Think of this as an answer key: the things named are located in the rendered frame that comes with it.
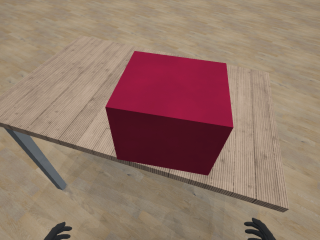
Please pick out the table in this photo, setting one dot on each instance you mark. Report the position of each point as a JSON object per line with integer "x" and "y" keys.
{"x": 64, "y": 100}

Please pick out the robot left hand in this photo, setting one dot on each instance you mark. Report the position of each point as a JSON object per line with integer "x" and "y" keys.
{"x": 52, "y": 235}

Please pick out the carton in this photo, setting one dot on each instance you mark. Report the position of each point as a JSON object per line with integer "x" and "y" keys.
{"x": 171, "y": 112}

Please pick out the robot right hand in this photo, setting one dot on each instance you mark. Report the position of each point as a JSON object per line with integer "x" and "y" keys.
{"x": 263, "y": 232}

